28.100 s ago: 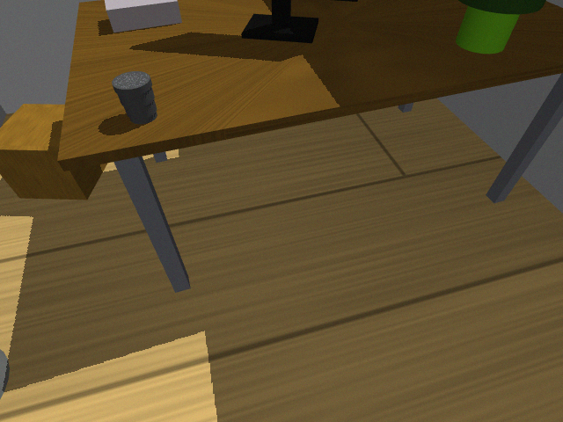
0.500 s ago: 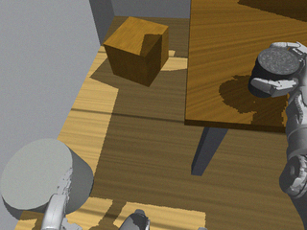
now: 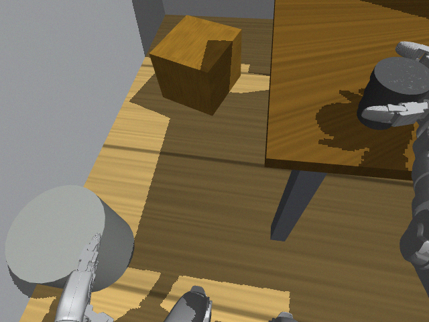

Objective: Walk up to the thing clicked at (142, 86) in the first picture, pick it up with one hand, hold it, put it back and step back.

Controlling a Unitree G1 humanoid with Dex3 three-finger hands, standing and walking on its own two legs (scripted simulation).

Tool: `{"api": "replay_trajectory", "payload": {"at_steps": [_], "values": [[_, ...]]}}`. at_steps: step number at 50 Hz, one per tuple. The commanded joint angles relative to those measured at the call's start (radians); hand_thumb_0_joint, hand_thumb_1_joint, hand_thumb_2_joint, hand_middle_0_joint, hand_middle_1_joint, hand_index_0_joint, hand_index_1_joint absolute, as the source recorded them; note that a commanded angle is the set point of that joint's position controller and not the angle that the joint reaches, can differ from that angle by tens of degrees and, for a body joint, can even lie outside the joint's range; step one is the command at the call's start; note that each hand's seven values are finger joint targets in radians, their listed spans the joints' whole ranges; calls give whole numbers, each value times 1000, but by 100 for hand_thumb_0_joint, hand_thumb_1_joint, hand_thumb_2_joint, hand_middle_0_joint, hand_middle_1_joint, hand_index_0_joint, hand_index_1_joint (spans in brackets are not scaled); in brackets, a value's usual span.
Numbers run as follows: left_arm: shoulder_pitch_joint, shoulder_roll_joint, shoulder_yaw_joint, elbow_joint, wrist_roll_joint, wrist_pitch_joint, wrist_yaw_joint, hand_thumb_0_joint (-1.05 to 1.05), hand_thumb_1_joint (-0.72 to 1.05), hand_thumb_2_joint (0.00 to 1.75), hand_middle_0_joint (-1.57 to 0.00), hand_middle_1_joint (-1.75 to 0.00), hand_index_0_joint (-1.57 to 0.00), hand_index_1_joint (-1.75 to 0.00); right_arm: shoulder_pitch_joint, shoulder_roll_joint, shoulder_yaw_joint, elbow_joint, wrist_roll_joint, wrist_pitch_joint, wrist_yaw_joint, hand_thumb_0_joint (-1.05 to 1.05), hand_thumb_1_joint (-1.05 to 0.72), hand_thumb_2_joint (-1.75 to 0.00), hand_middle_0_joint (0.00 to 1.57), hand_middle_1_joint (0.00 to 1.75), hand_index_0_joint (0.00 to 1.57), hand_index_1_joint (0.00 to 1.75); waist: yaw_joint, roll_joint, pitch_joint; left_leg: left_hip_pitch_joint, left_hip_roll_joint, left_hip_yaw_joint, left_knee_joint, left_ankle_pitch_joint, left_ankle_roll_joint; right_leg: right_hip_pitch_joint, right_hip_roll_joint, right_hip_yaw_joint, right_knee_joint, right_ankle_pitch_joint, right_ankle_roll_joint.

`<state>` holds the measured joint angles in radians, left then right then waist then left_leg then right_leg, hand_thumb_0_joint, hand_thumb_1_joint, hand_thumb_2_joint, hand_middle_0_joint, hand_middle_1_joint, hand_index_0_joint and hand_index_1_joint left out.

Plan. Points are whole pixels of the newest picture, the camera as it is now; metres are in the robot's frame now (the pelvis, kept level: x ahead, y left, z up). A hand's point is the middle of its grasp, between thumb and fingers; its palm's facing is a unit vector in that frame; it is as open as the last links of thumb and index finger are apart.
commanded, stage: open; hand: right
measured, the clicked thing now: (388, 97) +0.52 -0.21 +0.10
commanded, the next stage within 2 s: withdraw in 0.04 s
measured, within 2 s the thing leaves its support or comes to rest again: neither
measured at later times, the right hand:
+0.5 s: hand out of the picture +0.53 -0.26 +0.21, palm faces +0.24 +0.97 -0.02, open 17.6 cm
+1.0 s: hand out of the picture +0.46 -0.39 +0.21, palm faces +0.52 +0.80 -0.31, open 17.7 cm
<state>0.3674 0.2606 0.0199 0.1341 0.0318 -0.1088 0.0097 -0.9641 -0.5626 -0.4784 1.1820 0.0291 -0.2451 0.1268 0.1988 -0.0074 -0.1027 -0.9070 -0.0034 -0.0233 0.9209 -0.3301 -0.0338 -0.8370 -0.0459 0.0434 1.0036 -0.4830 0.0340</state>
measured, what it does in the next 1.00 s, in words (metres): stands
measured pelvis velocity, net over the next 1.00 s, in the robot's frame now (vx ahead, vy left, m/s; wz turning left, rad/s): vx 0.04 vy -0.01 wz -0.01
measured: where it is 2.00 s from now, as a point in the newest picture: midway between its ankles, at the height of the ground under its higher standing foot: outside the picture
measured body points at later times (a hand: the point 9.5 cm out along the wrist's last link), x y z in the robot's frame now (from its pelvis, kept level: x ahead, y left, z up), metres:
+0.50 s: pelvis +0.02 +0.00 +0.02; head +0.09 -0.01 +0.46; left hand +0.15 +0.26 -0.03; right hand +0.51 -0.31 +0.21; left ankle +0.06 +0.14 -0.68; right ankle +0.00 -0.14 -0.68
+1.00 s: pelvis +0.04 -0.01 +0.04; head +0.10 -0.01 +0.49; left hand +0.18 +0.26 -0.03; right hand +0.43 -0.43 +0.23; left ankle +0.06 +0.14 -0.67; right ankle +0.00 -0.14 -0.68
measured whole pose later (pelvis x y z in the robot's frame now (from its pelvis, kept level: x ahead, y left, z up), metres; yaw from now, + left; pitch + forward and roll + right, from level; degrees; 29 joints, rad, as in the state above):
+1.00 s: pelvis +0.04 -0.01 +0.04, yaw +0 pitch +11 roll +2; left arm 0.38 0.29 0.04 0.37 -0.03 -0.03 -0.02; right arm -0.73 -0.74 -0.46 0.95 -0.05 -0.02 0.03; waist 0.04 -0.02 -0.10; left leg -0.56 0.00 -0.02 0.64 -0.28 -0.03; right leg -0.49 -0.05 0.04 0.71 -0.42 0.03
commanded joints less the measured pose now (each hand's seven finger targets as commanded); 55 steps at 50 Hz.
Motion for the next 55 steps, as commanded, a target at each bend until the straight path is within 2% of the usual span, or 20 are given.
{"api": "replay_trajectory", "payload": {"at_steps": [1, 8, 11, 14, 19, 21, 24, 27, 30, 31, 35, 39, 44, 45, 47, 48, 50, 52, 53, 55], "values": [[0, 148, 88, -180, 1, -56, 18, 0, -55, 5, -5, -5, -5, -5, -476, -247, -7, -232, 12, -72, 3, 0, 60, -9, 37, 23, 37, 23, -2, -121, -493, 314, -20, 45, -81, 216, 36, 197, 27, -31, -142, 290, -32], [51, 133, 79, -133, 0, -44, 13, 0, -53, 4, -6, -5, -6, -5, -447, -231, -3, -197, 11, -69, 4, 0, 61, -9, 10, 11, 10, 11, 4, -125, -472, 319, -18, 39, -70, 279, 40, 188, 34, -39, -127, 349, -28], [-22, 147, 86, -219, -3, -49, 19, 0, -53, 4, -6, -5, -5, -5, -584, -336, -39, -364, 6, -84, -8, 0, 61, -6, 6, 8, 7, 8, -12, -176, -606, 397, -10, 27, -78, 290, 38, 238, 35, -47, -130, 341, -31], [73, 137, 80, -116, -9, -33, 18, 0, -52, 3, -5, -5, -5, -5, -484, -320, -27, -279, 7, -53, -16, 0, 59, -5, 6, 7, 6, 7, -17, -172, -501, 399, -14, 33, -111, 261, 37, 225, 43, -52, -158, 306, -32], [29, 152, 76, -87, -17, -24, 26, 0, -53, 4, -5, -4, -5, -4, -633, -439, -59, -453, 6, -18, -17, 0, 61, -3, 5, 6, 6, 6, -62, -247, -627, 482, -14, 41, -120, 372, 47, 357, 41, -47, -187, 473, -15], [-3, 120, 46, -36, -27, -24, 23, 0, -53, 4, -4, -4, -4, -4, -529, -332, 7, -294, 11, 29, 3, 0, 61, -3, 6, 5, 5, 5, -51, -204, -512, 454, -19, 52, -145, 354, 49, 348, 37, -41, -209, 490, -14], [-93, 162, 74, -31, -34, -31, 33, 0, -53, 3, -5, -4, -5, -4, -577, -385, -4, -305, 12, 75, 32, 0, 61, -3, 5, 5, 5, 5, -62, -183, -526, 459, -21, 54, -173, 337, 47, 378, 26, -34, -239, 496, -15], [-87, 125, 20, 31, -40, -34, 30, 0, -54, 3, -5, -4, -5, -4, -456, -331, 16, -121, 27, 139, 88, 0, 61, -4, 4, 5, 5, 5, -61, -70, -364, 463, -19, 58, -210, 306, 39, 298, 29, -38, -269, 430, -27], [-90, 149, 30, -17, -47, -44, 37, 0, -58, 7, -6, -4, -4, -5, -440, -353, 17, -88, 32, 171, 137, 0, 55, -4, 6, 6, 6, 6, -50, 16, -347, 508, -18, 52, -230, 312, 28, 290, 32, -44, -294, 384, -44], [-119, 132, 20, -85, -50, -28, 20, 0, -55, 5, -5, -4, -4, -5, -379, -437, 51, -60, -61, 167, 78, 0, 56, -4, 6, 6, 7, 6, -106, 61, -315, 529, -12, 51, -260, 269, 24, 281, 40, -59, -319, 361, -38], [89, 149, 67, 16, -60, 14, -2, 0, -54, 4, -5, -4, -5, -4, -333, -477, 55, -53, -65, 188, 22, 0, 58, -3, 6, 6, 6, 6, -71, 63, -193, 504, -1, 41, -315, 193, 14, 282, 51, -80, -360, 259, -53], [90, 153, 82, 11, -65, 30, -27, 0, -52, 5, -5, -5, -5, -4, -440, -619, -16, -367, -85, 183, -22, 0, 61, -4, 6, 5, 5, 5, -125, -125, -421, 579, 3, 29, -285, 363, 32, 440, 56, -89, -352, 439, -33], [-104, 161, 75, -32, -69, 8, -34, 0, -53, 6, -5, -4, -5, -4, -392, -584, -43, -540, -83, 153, -80, 0, 61, -3, 6, 5, 5, 5, -185, -263, -581, 618, -14, 56, -262, 457, 59, 593, 29, -59, -332, 744, 15], [-132, 175, 94, -52, -69, 0, -27, 0, -54, 7, -5, -4, -4, -4, -366, -576, -51, -606, -78, 141, -92, 0, 61, -4, 6, 5, 5, 5, -193, -287, -636, 633, -14, 58, -258, 482, 63, 642, 25, -58, -319, 807, 18], [-36, 143, 81, 115, -63, 10, -25, 0, -54, 7, -5, -4, -4, -4, -65, -358, 44, -309, -72, 172, -97, 0, 61, -4, 6, 6, 5, 6, -164, -200, -372, 551, -23, 72, -285, 435, 67, 549, 17, -56, -332, 777, 18], [-63, 159, 97, 109, -67, 13, -21, 0, -55, 8, -5, -4, -4, -5, 21, -337, 46, -376, -63, 169, -105, 0, 60, -5, 6, 5, 5, 5, -170, -164, -350, 572, -23, 72, -294, 426, 65, 519, 16, -56, -352, 734, 13], [-154, 169, 100, -38, -67, 2, -15, 0, -56, 8, -5, -4, -4, -5, -76, -399, 16, -654, -54, 143, -112, 0, 61, -5, 6, 6, 5, 6, -189, -190, -508, 656, -11, 66, -280, 479, 65, 585, 19, -64, -342, 763, 10], [-67, 142, 84, -27, -72, 4, -16, 0, -54, 6, -5, -4, -4, -4, 116, -286, 77, -748, -30, 158, -100, 0, 60, -4, 6, 5, 5, 5, -197, -172, -416, 668, -13, 79, -287, 478, 66, 578, 25, -70, -366, 747, 8], [76, 152, 124, 102, -77, 23, -12, 0, -54, 6, -5, -4, -5, -4, 335, -319, 11, -759, -21, 162, -109, 0, 60, -4, 6, 5, 5, 5, -202, -139, -320, 651, -18, 91, -291, 472, 65, 560, 21, -68, -377, 758, 8], [65, 111, 82, 27, -90, 39, -33, 0, -54, 6, -5, -5, -5, -5, 516, -270, 16, -974, 6, 166, -101, 0, 57, -5, 6, 5, 5, 5, -218, -108, -275, 677, -18, 94, -299, 469, 62, 534, 21, -73, -393, 743, 5]]}}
